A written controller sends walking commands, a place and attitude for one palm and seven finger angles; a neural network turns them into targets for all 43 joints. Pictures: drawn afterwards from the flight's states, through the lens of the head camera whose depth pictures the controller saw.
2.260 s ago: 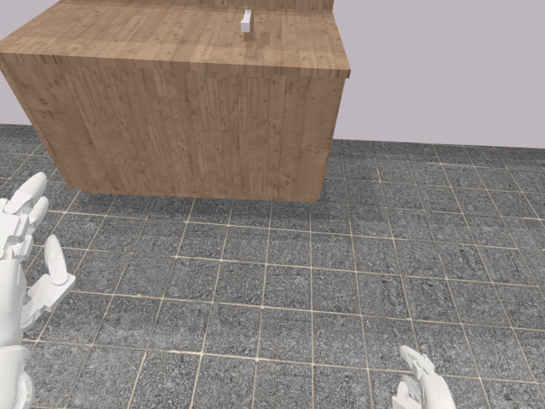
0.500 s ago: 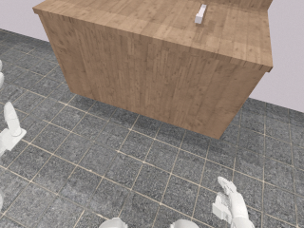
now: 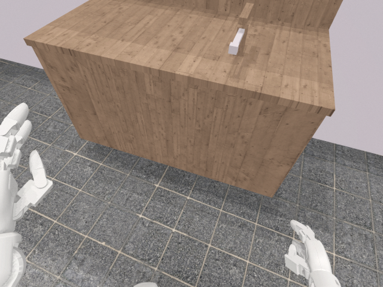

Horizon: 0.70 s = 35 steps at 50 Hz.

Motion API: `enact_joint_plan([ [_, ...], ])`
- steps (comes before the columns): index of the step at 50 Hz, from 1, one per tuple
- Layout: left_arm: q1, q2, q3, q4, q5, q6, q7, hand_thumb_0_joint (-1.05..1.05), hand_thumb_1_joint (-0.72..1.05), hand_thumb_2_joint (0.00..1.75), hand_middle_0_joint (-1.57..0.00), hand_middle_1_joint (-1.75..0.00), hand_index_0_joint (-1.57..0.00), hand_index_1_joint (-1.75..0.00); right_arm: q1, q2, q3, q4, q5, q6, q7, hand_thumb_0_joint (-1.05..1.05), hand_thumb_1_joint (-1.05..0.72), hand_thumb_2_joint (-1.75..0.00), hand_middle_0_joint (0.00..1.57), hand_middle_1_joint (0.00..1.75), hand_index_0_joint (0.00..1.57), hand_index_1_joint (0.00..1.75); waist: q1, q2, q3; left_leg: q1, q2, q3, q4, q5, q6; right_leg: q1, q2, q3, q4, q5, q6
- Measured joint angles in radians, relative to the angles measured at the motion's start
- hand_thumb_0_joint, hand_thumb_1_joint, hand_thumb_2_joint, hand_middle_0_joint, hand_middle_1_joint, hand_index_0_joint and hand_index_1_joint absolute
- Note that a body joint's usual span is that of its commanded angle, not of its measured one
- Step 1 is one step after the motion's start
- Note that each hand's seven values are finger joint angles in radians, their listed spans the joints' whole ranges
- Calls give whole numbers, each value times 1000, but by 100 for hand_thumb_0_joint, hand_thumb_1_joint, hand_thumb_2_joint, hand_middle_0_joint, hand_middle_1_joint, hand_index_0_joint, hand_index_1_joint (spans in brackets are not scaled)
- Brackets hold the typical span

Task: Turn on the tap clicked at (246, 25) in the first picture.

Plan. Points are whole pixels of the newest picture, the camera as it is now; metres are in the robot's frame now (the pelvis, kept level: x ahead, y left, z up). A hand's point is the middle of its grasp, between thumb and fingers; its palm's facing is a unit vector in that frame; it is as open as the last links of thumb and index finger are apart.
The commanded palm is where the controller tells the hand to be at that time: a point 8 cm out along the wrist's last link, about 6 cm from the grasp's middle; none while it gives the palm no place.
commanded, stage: turn to face it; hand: left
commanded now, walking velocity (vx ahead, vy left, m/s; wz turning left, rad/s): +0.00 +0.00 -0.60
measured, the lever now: (233, 48) +0.81 -0.09 +0.08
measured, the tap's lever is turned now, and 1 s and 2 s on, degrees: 0 0 0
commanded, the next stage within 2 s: take the last steps up to it in 1.04 s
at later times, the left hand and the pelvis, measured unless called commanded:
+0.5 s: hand (131, 171) +0.26 +0.11 +0.17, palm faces +0.05 -0.86 -0.50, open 7.5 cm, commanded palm +0.21 +0.19 +0.18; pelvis -0.03 -0.02 -0.01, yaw -18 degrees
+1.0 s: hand (115, 206) +0.19 +0.12 +0.19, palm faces +0.00 -0.93 -0.36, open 7.5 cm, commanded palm +0.17 +0.17 +0.18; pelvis -0.11 +0.00 +0.01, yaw -30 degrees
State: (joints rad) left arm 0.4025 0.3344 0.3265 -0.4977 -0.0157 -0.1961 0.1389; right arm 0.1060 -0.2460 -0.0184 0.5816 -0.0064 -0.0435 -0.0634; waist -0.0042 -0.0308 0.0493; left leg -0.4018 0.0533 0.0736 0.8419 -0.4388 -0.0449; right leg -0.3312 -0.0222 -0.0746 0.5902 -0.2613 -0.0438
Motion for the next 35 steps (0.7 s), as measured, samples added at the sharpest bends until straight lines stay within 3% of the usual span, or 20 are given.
enact_joint_plan([
  [4,64,71,55,-127,-12,-42,3,2,88,90,-21,-30,-21,-30,21,-7,-17,-57,5,2,5,1,-90,-90,20,30,20,30,-12,-26,-9,82,6,11,-252,147,4,-27,36,39,22,-6,10],
  [6,68,101,88,-134,-15,-58,7,1,88,90,-21,-30,-21,-30,39,12,-23,-63,7,8,3,1,-90,-90,20,30,20,30,0,-61,-13,101,-3,51,-261,163,30,-49,29,76,84,-72,28],
  [8,70,105,110,-95,-11,-74,6,1,88,90,-21,-30,-21,-30,60,28,-23,-63,0,8,8,1,-90,-90,20,30,20,30,12,-43,-23,115,23,75,-260,146,41,-89,39,64,230,-191,51],
  [10,66,90,110,-46,-10,-66,5,1,88,90,-21,-30,-21,-30,82,41,-16,-59,0,6,19,1,-90,-90,20,30,20,30,18,-1,-26,135,59,87,-271,141,39,-104,42,32,309,-209,65],
  [15,29,29,56,18,-11,-6,1,1,89,90,-20,-30,-20,-30,120,73,22,-48,11,5,51,1,-90,-90,20,30,20,30,30,59,2,172,117,136,-288,149,18,-66,10,-10,201,-124,84],
  [19,27,44,32,7,-8,22,-8,1,89,90,-20,-30,-20,-30,134,103,51,-52,11,-1,61,1,-90,-90,21,30,21,30,18,57,42,157,150,172,-223,125,-10,1,3,-35,44,-63,86],
  [21,23,56,27,-13,-3,22,-13,1,89,90,-20,-30,-20,-30,131,98,52,-52,13,0,65,1,-90,-90,21,30,21,30,5,78,72,126,186,159,-140,96,-19,10,24,-52,20,39,34],
  [22,20,57,23,-26,-2,19,-15,2,89,90,-20,-30,-20,-30,121,90,50,-43,13,4,64,1,-90,-90,21,30,21,30,-4,86,87,94,180,118,-69,28,-20,-2,33,-55,45,29,6],
  [24,32,61,31,-52,-10,12,-14,2,88,90,-21,-30,-21,-30,93,73,42,-20,12,22,60,1,-90,-90,21,30,21,30,-12,78,100,19,123,31,105,-70,-27,-30,38,-34,66,10,-25],
  [28,115,79,81,-83,-28,-4,-9,1,88,90,-21,-30,-21,-30,55,43,16,-8,7,65,52,2,-90,-90,21,30,21,30,-29,59,91,-81,47,-44,310,-20,-40,-53,62,20,17,64,-36],
  [31,148,95,100,-70,-35,-8,-7,1,88,90,-21,-30,-21,-30,58,22,-5,-3,7,80,43,2,-90,-90,20,30,20,30,-35,51,58,-88,25,-54,268,14,-39,-57,76,42,-34,109,-42],
  [35,143,89,93,-45,-40,-5,-3,1,88,90,-21,-30,-21,-30,85,-4,-21,2,8,79,29,2,-90,-90,20,30,20,30,-18,30,-1,-26,-3,-44,99,-10,-21,-65,85,70,-91,162,-42],
])
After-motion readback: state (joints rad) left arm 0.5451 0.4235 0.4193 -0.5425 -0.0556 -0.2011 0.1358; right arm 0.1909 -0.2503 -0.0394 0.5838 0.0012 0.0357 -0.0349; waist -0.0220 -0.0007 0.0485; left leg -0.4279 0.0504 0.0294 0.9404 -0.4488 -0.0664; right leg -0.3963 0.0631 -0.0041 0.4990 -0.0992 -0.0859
